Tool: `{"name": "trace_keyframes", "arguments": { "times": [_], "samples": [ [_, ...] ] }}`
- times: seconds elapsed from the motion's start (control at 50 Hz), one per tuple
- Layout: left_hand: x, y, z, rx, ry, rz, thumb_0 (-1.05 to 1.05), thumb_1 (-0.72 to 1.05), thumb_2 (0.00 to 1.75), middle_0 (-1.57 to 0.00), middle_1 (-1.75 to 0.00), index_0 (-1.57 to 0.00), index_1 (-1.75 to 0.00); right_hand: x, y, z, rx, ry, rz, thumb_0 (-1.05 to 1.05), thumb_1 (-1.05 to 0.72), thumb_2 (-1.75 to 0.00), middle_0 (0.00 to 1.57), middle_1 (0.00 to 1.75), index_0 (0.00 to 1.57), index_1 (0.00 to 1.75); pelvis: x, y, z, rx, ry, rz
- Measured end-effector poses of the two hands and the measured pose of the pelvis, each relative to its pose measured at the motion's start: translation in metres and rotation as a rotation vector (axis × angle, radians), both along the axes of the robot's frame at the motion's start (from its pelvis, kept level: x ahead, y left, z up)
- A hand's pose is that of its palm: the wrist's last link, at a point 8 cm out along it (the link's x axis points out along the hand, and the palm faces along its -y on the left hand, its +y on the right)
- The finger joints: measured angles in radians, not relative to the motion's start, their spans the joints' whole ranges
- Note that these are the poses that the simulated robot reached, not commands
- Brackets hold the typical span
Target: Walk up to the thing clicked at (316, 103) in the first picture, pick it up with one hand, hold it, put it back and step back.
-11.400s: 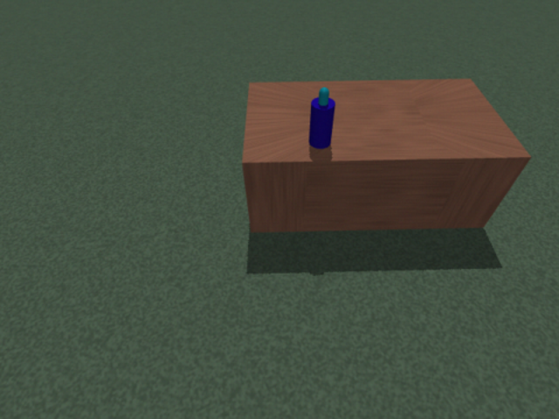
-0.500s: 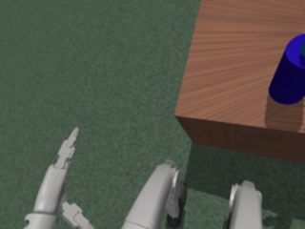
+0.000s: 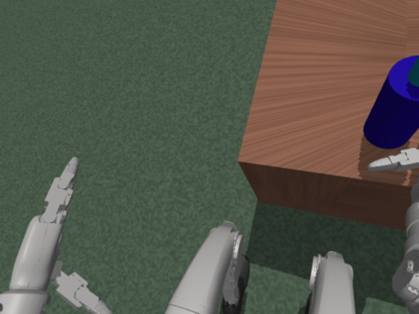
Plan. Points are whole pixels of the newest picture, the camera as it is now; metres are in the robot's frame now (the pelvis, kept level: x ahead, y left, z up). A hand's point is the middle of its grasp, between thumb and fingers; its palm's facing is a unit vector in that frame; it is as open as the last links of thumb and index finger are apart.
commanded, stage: close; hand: right
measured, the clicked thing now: (406, 99) +0.54 -0.20 -0.03
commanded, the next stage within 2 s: settle in 0.88 s
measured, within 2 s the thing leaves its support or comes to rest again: leaves its support in 1.44 s
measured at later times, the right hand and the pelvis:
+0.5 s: hand (401, 118) +0.52 -0.20 -0.07, palm faces +0.18 +0.98 +0.00, open 14.8 cm; pelvis +0.00 +0.00 -0.01, yaw +0 degrees
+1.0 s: hand (403, 123) +0.51 -0.20 -0.06, palm faces +0.17 +0.99 -0.02, open 11.2 cm; pelvis +0.01 +0.00 +0.00, yaw +0 degrees
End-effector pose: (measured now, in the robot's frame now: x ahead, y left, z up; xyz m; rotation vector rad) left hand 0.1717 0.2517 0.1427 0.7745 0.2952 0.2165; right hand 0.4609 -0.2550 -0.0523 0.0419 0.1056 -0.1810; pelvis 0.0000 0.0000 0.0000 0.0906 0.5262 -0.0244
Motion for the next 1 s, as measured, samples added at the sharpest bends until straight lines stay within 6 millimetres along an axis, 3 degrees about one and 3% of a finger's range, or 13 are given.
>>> {"name": "trace_keyframes", "arguments": {
  "times": [0.16, 0.32, 0.52, 0.72, 1.0],
  "samples": [
    [-0.003, -0.004, 0.000, 0.016, 0.031, -0.006, 0.00, -0.58, 0.08, -0.07, -0.05, -0.05, -0.06, 0.009, 0.007, -0.003, -0.024, -0.033, 0.003, -0.01, 0.50, -0.03, 0.09, 0.05, 0.09, 0.06, 0.000, 0.001, -0.003, -0.001, 0.012, -0.002],
    [-0.007, 0.001, -0.009, 0.016, 0.057, 0.025, -0.01, -0.57, 0.07, -0.07, -0.05, -0.05, -0.06, 0.026, 0.007, -0.004, -0.028, -0.033, -0.004, -0.01, 0.46, -0.04, 0.27, 0.13, 0.27, 0.14, 0.000, -0.001, -0.008, -0.001, 0.027, 0.004],
    [-0.003, -0.004, -0.012, 0.016, 0.062, 0.006, -0.01, -0.57, 0.07, -0.07, -0.05, -0.06, -0.06, 0.033, 0.003, -0.011, -0.033, -0.022, -0.005, -0.01, 0.39, -0.13, 0.49, 0.28, 0.48, 0.29, 0.001, -0.002, -0.014, 0.000, 0.041, 0.004],
    [-0.005, 0.000, -0.009, 0.018, 0.076, 0.040, 0.00, -0.56, 0.07, -0.06, -0.05, -0.05, -0.06, 0.033, -0.001, -0.006, -0.046, -0.015, -0.018, -0.01, 0.27, -0.31, 0.72, 0.53, 0.79, 0.54, 0.004, -0.003, -0.010, 0.003, 0.040, 0.001],
    [-0.002, 0.001, -0.007, -0.010, 0.063, 0.035, 0.00, -0.55, 0.06, -0.06, -0.05, -0.05, -0.05, 0.020, 0.002, -0.005, -0.049, -0.005, 0.013, -0.01, 0.43, -0.79, 0.68, 0.78, 0.74, 0.81, 0.005, -0.002, -0.005, -0.002, 0.027, 0.003]
  ]
}}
